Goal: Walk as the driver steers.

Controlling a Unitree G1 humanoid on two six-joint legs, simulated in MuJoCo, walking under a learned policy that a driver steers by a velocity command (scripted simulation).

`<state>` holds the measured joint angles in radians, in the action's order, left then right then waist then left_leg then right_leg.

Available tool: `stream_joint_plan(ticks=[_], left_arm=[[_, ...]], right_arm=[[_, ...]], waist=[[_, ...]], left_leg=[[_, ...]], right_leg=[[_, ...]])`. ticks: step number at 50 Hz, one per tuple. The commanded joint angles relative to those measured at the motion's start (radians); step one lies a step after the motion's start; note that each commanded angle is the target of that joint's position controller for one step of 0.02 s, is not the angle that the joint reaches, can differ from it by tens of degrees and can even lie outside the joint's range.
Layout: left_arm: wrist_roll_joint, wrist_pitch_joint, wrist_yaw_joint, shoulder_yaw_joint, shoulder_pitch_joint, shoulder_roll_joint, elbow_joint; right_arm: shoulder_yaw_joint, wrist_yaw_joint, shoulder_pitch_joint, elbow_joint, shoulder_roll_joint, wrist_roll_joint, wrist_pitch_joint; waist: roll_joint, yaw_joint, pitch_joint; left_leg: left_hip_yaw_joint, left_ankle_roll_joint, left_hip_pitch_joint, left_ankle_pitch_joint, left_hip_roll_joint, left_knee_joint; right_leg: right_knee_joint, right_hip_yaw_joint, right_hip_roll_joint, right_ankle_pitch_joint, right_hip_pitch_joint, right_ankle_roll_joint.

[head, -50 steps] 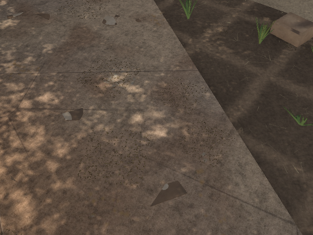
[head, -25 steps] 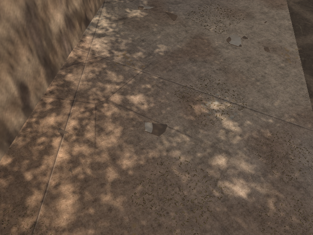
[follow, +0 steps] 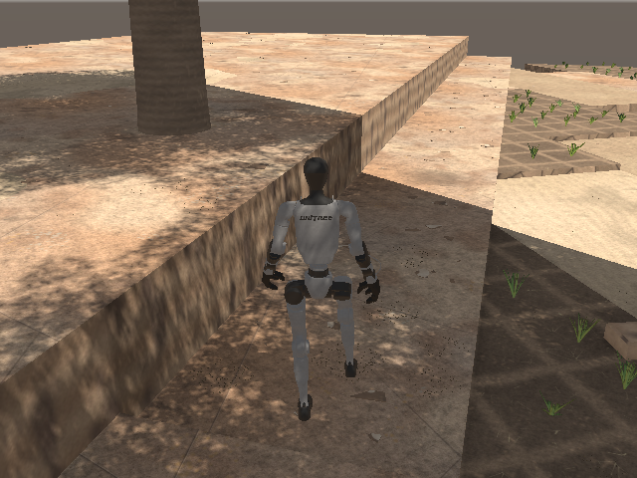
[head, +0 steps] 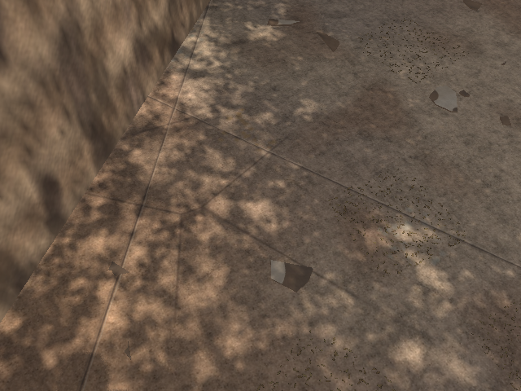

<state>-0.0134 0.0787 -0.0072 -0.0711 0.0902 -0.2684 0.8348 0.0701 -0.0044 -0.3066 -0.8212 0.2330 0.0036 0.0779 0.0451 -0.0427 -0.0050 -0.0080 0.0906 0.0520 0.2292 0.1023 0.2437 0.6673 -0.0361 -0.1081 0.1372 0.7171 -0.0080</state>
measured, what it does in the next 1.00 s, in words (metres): walks ahead, turning right: right foot, then left foot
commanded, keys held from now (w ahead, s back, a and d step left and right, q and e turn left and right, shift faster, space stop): w+e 0.42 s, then no key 0.58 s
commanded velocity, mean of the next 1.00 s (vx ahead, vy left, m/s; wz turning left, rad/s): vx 0.32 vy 0.00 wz -0.28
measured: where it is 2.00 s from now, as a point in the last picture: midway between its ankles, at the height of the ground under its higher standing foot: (296, 389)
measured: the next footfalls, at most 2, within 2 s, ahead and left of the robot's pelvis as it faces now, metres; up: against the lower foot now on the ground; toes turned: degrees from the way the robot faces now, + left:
right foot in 0.18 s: +0.29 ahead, -0.14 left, +0.00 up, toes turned -6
left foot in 0.62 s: +0.59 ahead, -0.01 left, +0.00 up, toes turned -20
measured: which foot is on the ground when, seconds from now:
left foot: down 0.00-0.20, up 0.22-0.60, down 0.62-1.00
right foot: up 0.00-0.16, down 0.18-0.64, up 0.66-0.90, down 0.92-1.00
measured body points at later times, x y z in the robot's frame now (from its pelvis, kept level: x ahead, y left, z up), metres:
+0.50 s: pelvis +0.30 -0.07 +0.00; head +0.33 -0.09 +0.45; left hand +0.42 +0.19 -0.12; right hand +0.44 -0.36 -0.09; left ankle +0.51 +0.07 -0.69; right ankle +0.25 -0.14 -0.75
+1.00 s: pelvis +0.45 -0.08 -0.01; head +0.46 -0.09 +0.44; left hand +0.64 +0.14 -0.13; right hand +0.50 -0.35 -0.14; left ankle +0.55 +0.01 -0.75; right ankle +0.41 -0.21 -0.75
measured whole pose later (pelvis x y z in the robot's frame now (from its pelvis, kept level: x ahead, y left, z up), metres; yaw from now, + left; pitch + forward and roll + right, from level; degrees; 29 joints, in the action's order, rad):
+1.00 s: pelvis +0.45 -0.08 -0.01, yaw -20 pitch +0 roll +1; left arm 0.02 -0.03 0.03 -0.05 0.24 -0.24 0.80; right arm 0.02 0.01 -0.15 -0.82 0.21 -0.02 0.02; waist -0.01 -0.01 -0.01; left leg 0.01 0.01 0.35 0.17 0.02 0.51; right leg 0.58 -0.06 -0.03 -0.30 0.28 0.03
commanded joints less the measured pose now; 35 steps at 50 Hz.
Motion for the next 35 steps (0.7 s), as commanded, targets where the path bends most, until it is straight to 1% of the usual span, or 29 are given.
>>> stream_joint_plan(ticks=[1, 3, 4, 5, 6, 7, 8, 9, 10, 11, 12, 13, 14, 15, 16, 18, 20, 21, 22, 24, 26, 28, 29, 30, 31, 32, 33, 34, 35], left_arm=[[-0.011, 0.011, -0.017, -0.001, -0.126, -0.054, -0.087], [-0.011, 0.014, -0.031, 0.002, -0.159, -0.056, -0.110], [-0.010, 0.016, -0.040, 0.002, -0.168, -0.056, -0.120], [-0.010, 0.019, -0.049, 0.002, -0.158, -0.057, -0.125], [-0.007, 0.020, -0.055, -0.002, -0.129, -0.068, -0.123], [-0.003, 0.017, -0.057, -0.013, -0.079, -0.089, -0.114], [-0.002, 0.014, -0.055, -0.032, 0.033, -0.123, -0.089], [-0.001, 0.010, -0.047, -0.057, 0.190, -0.176, -0.059], [0.006, 0.007, -0.036, -0.083, 0.322, -0.274, -0.052], [-0.013, 0.003, -0.034, -0.063, 0.337, -0.228, -0.041], [-0.011, -0.004, -0.025, -0.047, 0.306, -0.172, -0.047], [-0.009, -0.005, -0.020, -0.041, 0.240, -0.147, -0.069], [-0.005, -0.005, -0.019, -0.034, 0.176, -0.129, -0.083], [0.001, -0.003, -0.015, -0.024, 0.141, -0.105, -0.097], [0.006, -0.004, -0.011, -0.023, 0.124, -0.105, -0.108], [0.002, -0.004, -0.003, -0.029, 0.122, -0.124, -0.119], [-0.004, -0.004, 0.007, -0.040, 0.145, -0.157, -0.120], [-0.008, -0.007, 0.011, -0.043, 0.156, -0.163, -0.120], [-0.009, -0.012, 0.015, -0.043, 0.163, -0.162, -0.117], [-0.009, -0.026, 0.021, -0.042, 0.222, -0.153, -0.096], [-0.011, -0.035, 0.025, -0.037, 0.260, -0.137, -0.081], [-0.004, -0.043, 0.032, -0.034, 0.262, -0.127, -0.081], [0.000, -0.046, 0.035, -0.033, 0.248, -0.123, -0.085], [0.001, -0.047, 0.037, -0.030, 0.222, -0.114, -0.094], [0.007, -0.043, 0.035, -0.024, 0.212, -0.094, -0.109], [0.022, -0.033, 0.032, -0.010, 0.273, -0.054, -0.126], [0.005, -0.028, 0.027, 0.004, 0.419, -0.044, -0.095], [-0.002, -0.037, 0.021, -0.006, 0.422, -0.119, -0.082], [-0.007, -0.057, 0.024, -0.016, 0.324, -0.146, -0.092]], right_arm=[[0.038, -0.006, -0.027, 0.016, 0.151, -0.001, 0.018], [0.041, -0.008, -0.049, -0.006, 0.152, -0.002, 0.010], [0.043, -0.011, -0.051, -0.011, 0.155, -0.001, 0.004], [0.045, -0.015, -0.043, -0.012, 0.161, 0.000, -0.003], [0.046, -0.020, -0.025, -0.006, 0.171, 0.001, -0.008], [0.049, -0.026, -0.013, -0.001, 0.185, 0.002, -0.015], [0.048, -0.030, 0.010, 0.005, 0.195, 0.003, -0.022], [0.044, -0.037, 0.032, 0.020, 0.198, 0.002, -0.021], [0.014, -0.025, -0.049, 0.056, 0.114, -0.015, 0.000], [-0.006, -0.005, -0.059, 0.047, 0.084, -0.019, 0.033], [0.012, 0.012, 0.018, 0.072, 0.151, 0.020, 0.059], [0.008, 0.014, 0.094, 0.097, 0.156, 0.032, 0.072], [0.011, 0.008, 0.132, 0.104, 0.151, 0.009, 0.075], [0.021, -0.001, 0.138, 0.109, 0.161, -0.009, 0.068], [0.023, -0.005, 0.124, 0.114, 0.151, -0.014, 0.057], [0.020, -0.011, 0.100, 0.117, 0.127, -0.018, 0.039], [0.012, -0.015, 0.163, 0.140, 0.104, -0.020, 0.031], [0.006, -0.014, 0.204, 0.151, 0.092, -0.021, 0.031], [0.002, -0.011, 0.234, 0.157, 0.082, -0.021, 0.033], [-0.002, -0.001, 0.284, 0.168, 0.077, -0.016, 0.040], [-0.001, 0.009, 0.312, 0.180, 0.085, -0.011, 0.045], [0.009, 0.015, 0.306, 0.186, 0.112, -0.018, 0.049], [0.014, 0.017, 0.281, 0.182, 0.125, -0.022, 0.052], [0.017, 0.017, 0.232, 0.169, 0.130, -0.028, 0.058], [0.023, 0.013, 0.174, 0.159, 0.156, -0.042, 0.065], [0.031, 0.009, 0.100, 0.162, 0.213, -0.065, 0.068], [0.029, 0.011, 0.028, 0.138, 0.195, -0.052, 0.048], [0.018, 0.016, 0.005, 0.129, 0.148, -0.015, 0.030], [0.010, 0.015, 0.057, 0.136, 0.129, -0.008, 0.015]], waist=[[-0.097, -0.032, -0.047], [-0.093, -0.043, -0.065], [-0.095, -0.041, -0.063], [-0.104, -0.028, -0.049], [-0.122, -0.009, -0.018], [-0.147, 0.020, 0.031], [-0.150, 0.084, 0.095], [-0.117, 0.165, 0.178], [0.084, 0.155, 0.329], [0.164, 0.143, 0.418], [0.105, 0.165, 0.318], [0.027, 0.152, 0.203], [-0.052, 0.112, 0.108], [-0.054, 0.077, 0.070], [-0.031, 0.051, 0.056], [-0.006, 0.028, 0.045], [0.000, 0.042, 0.026], [0.005, 0.057, 0.020], [0.018, 0.068, 0.013], [0.037, 0.105, 0.034], [0.050, 0.121, 0.047], [0.060, 0.108, 0.064], [0.065, 0.090, 0.074], [0.061, 0.055, 0.086], [0.035, 0.029, 0.130], [-0.103, 0.033, 0.252], [-0.323, 0.030, 0.407], [-0.247, 0.018, 0.441], [-0.166, 0.005, 0.328]], left_leg=[[-0.053, 0.097, 0.005, -0.294, -0.292, -0.083], [-0.039, 0.090, -0.100, -0.369, -0.325, -0.044], [-0.029, 0.084, -0.142, -0.440, -0.339, -0.018], [-0.013, 0.073, -0.171, -0.555, -0.344, 0.021], [0.009, 0.059, -0.184, -0.735, -0.340, 0.078], [0.025, 0.047, -0.192, -0.930, -0.333, 0.158], [0.056, 0.025, -0.168, -1.052, -0.308, 0.309], [0.079, -0.012, -0.013, -0.945, -0.276, 0.533], [0.094, -0.091, 0.409, -0.448, -0.135, 0.952], [-0.061, -0.105, 0.633, 0.316, -0.011, 1.138], [-0.133, -0.081, 0.747, 0.270, -0.085, 1.174], [-0.113, -0.069, 0.759, 0.191, -0.130, 1.110], [-0.096, -0.071, 0.722, 0.143, -0.162, 1.002], [-0.090, -0.080, 0.652, 0.111, -0.189, 0.928], [-0.086, -0.092, 0.604, 0.101, -0.194, 0.889], [-0.063, -0.121, 0.574, 0.079, -0.199, 0.792], [-0.040, -0.147, 0.557, -0.035, -0.182, 0.643], [-0.035, -0.151, 0.528, -0.119, -0.168, 0.553], [-0.024, -0.152, 0.490, -0.198, -0.147, 0.464], [-0.006, -0.148, 0.423, -0.348, -0.101, 0.352], [-0.018, -0.133, 0.400, -0.390, -0.084, 0.290], [-0.043, -0.107, 0.393, -0.345, -0.082, 0.245], [-0.048, -0.089, 0.372, -0.325, -0.085, 0.227], [-0.040, -0.066, 0.311, -0.365, -0.090, 0.176], [-0.057, -0.037, 0.183, -0.557, -0.138, 0.159], [-0.198, 0.056, -0.102, -0.960, -0.314, 0.268], [-0.443, 0.246, -0.330, -1.100, -0.525, 0.284], [-0.538, 0.254, -0.313, -0.821, -0.534, 0.251], [-0.489, 0.210, -0.210, -0.600, -0.481, 0.211]], right_leg=[[-0.077, 0.009, 0.028, 0.053, -0.034, -0.025], [-0.104, 0.007, 0.047, -0.037, 0.024, -0.048], [-0.111, 0.016, 0.056, -0.089, 0.033, -0.061], [-0.118, 0.036, 0.072, -0.143, 0.011, -0.075], [-0.120, 0.070, 0.099, -0.198, -0.053, -0.091], [-0.108, 0.107, 0.136, -0.250, -0.146, -0.108], [-0.137, 0.133, 0.176, -0.245, -0.304, -0.132], [-0.159, 0.044, 0.138, -0.168, -0.572, -0.180], [-0.158, -0.406, -0.120, -0.197, -0.997, -0.358], [-0.314, -0.764, -0.226, -0.283, -1.148, -0.435], [-0.340, -0.651, -0.190, -0.395, -1.100, -0.375], [-0.358, -0.528, -0.155, -0.376, -0.955, -0.336], [-0.386, -0.445, -0.120, -0.286, -0.784, -0.313], [-0.413, -0.387, -0.091, -0.199, -0.672, -0.300], [-0.434, -0.368, -0.071, -0.152, -0.598, -0.303], [-0.451, -0.313, -0.049, -0.074, -0.515, -0.306], [-0.458, -0.252, -0.014, -0.040, -0.457, -0.284], [-0.451, -0.223, 0.013, -0.051, -0.431, -0.261], [-0.430, -0.184, 0.039, 0.006, -0.411, -0.237], [-0.383, -0.161, 0.056, 0.078, -0.424, -0.201], [-0.337, -0.191, 0.040, 0.057, -0.474, -0.179], [-0.258, -0.243, 0.010, 0.060, -0.556, -0.161], [-0.211, -0.263, 0.001, 0.082, -0.586, -0.150], [-0.151, -0.263, 0.015, 0.106, -0.594, -0.130], [-0.051, -0.243, 0.066, 0.095, -0.568, -0.095], [0.166, -0.206, 0.135, -0.167, -0.402, -0.046], [0.452, -0.143, 0.222, -0.788, -0.221, 0.021], [0.539, -0.169, 0.172, -0.868, -0.162, 0.038], [0.591, -0.150, 0.143, -0.802, -0.117, 0.061]])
